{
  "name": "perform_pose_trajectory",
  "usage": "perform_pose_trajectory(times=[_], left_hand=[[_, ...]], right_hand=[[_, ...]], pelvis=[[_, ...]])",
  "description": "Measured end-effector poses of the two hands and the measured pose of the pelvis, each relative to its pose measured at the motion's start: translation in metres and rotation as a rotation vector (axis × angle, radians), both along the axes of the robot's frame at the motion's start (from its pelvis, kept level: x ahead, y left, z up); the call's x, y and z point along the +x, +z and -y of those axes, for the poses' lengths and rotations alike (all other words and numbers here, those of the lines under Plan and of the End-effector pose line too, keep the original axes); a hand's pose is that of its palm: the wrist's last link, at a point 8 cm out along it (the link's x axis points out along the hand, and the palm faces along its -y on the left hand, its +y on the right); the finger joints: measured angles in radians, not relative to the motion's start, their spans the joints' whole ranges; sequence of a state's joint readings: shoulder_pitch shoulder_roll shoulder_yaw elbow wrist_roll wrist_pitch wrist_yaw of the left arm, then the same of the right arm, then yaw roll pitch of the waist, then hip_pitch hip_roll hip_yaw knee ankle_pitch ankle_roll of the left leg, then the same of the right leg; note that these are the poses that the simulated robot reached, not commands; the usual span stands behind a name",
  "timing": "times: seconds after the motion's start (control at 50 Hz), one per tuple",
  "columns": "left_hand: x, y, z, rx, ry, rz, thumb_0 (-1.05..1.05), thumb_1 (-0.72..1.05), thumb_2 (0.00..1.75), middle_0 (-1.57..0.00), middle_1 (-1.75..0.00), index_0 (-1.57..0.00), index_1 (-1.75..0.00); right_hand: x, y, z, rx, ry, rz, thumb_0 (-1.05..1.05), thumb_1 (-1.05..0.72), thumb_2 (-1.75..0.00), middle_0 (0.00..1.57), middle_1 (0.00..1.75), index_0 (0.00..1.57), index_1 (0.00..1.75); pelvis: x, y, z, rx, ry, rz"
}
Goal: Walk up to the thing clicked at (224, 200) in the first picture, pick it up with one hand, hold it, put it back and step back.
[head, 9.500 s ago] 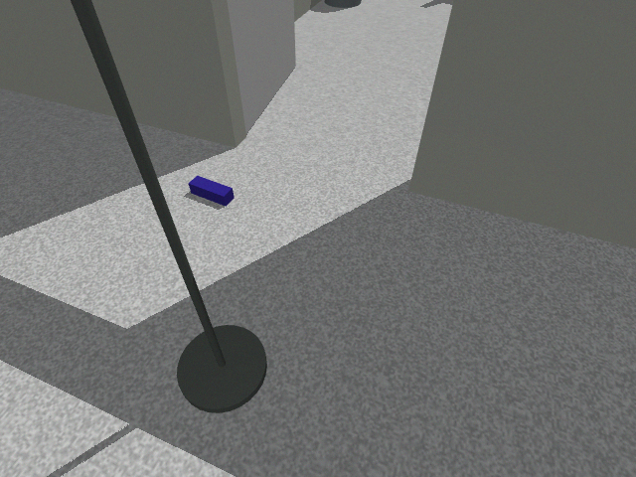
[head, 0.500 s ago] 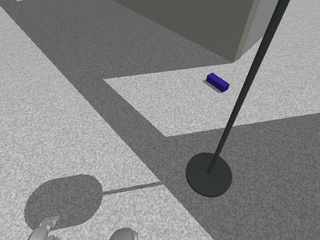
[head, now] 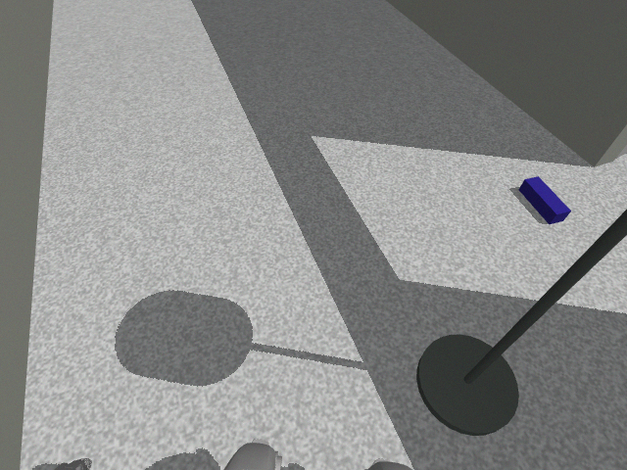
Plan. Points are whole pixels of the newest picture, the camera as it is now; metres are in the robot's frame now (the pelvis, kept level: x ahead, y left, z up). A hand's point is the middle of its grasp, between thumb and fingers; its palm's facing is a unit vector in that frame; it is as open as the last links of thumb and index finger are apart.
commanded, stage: walk up
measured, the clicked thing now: (543, 199) +1.20 -0.97 -0.71
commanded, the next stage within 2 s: stand in 1.42 s
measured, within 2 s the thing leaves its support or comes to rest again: neither
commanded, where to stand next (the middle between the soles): +0.09 +0.03 m, yaw +19 degrees
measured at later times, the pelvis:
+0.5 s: pelvis +0.02 +0.00 +0.00, yaw +14 degrees
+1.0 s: pelvis +0.03 +0.02 +0.02, yaw +19 degrees
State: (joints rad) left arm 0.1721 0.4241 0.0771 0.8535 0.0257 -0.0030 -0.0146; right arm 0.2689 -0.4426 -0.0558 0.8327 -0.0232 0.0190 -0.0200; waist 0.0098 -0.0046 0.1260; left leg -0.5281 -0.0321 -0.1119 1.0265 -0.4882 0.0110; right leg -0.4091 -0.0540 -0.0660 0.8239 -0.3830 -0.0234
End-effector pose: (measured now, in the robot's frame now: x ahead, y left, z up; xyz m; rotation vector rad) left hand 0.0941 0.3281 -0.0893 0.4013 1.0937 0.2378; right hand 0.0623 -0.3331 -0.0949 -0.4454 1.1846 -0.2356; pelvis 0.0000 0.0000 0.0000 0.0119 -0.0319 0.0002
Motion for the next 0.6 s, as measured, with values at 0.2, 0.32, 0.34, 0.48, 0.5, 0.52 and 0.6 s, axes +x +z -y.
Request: perform_pose_trajectory(times=[0.2, 0.32, 0.34, 0.48, 0.5, 0.52, 0.6], left_hand=[[-0.077, 0.01, -0.011, 0.002, 0.164, -0.07, 0.01, 0.9, 0.9, -0.21, -0.3, -0.2, -0.3], [-0.095, -0.009, -0.025, -0.017, 0.254, -0.094, 0.01, 0.9, 0.9, -0.21, -0.3, -0.2, -0.3], [-0.095, -0.009, -0.024, -0.022, 0.262, -0.091, 0.01, 0.9, 0.9, -0.21, -0.3, -0.2, -0.3], [-0.098, -0.011, -0.005, -0.032, 0.286, -0.051, 0.01, 0.9, 0.9, -0.21, -0.3, -0.2, -0.3], [-0.1, -0.01, -0.002, -0.034, 0.286, -0.049, 0.01, 0.9, 0.9, -0.21, -0.3, -0.2, -0.3], [-0.101, -0.01, 0.0, -0.037, 0.288, -0.05, 0.01, 0.9, 0.9, -0.21, -0.3, -0.2, -0.3], [-0.107, -0.006, 0.0, -0.048, 0.307, -0.048, 0.01, 0.9, 0.9, -0.21, -0.3, -0.2, -0.3]], right_hand=[[0.086, 0.009, -0.025, 0.056, 0.183, 0.062, 0.01, -0.9, -0.9, 0.21, 0.3, 0.2, 0.3], [0.111, 0.01, -0.05, 0.04, 0.252, 0.102, 0.01, -0.9, -0.9, 0.21, 0.3, 0.2, 0.3], [0.113, 0.012, -0.052, 0.04, 0.259, 0.102, 0.01, -0.9, -0.9, 0.21, 0.3, 0.2, 0.3], [0.13, 0.003, -0.057, 0.066, 0.282, 0.097, 0.01, -0.9, -0.9, 0.21, 0.3, 0.2, 0.3], [0.133, 0.002, -0.059, 0.07, 0.281, 0.093, 0.01, -0.9, -0.9, 0.21, 0.3, 0.2, 0.3], [0.135, 0.001, -0.061, 0.073, 0.283, 0.087, 0.01, -0.9, -0.9, 0.21, 0.3, 0.2, 0.3], [0.14, 0.003, -0.069, 0.08, 0.307, 0.064, 0.01, -0.9, -0.9, 0.21, 0.3, 0.2, 0.3]], pelvis=[[0.007, 0.011, -0.005, 0.014, 0.115, -0.008], [0.01, 0.002, -0.015, 0.015, 0.178, -0.003], [0.011, 0.003, -0.014, 0.01, 0.187, -0.002], [0.015, 0.001, -0.005, -0.033, 0.239, 0.007], [0.016, 0.002, -0.004, -0.033, 0.247, 0.006], [0.016, 0.003, -0.004, -0.024, 0.253, 0.005], [0.016, 0.008, -0.011, -0.011, 0.287, 0.0]])
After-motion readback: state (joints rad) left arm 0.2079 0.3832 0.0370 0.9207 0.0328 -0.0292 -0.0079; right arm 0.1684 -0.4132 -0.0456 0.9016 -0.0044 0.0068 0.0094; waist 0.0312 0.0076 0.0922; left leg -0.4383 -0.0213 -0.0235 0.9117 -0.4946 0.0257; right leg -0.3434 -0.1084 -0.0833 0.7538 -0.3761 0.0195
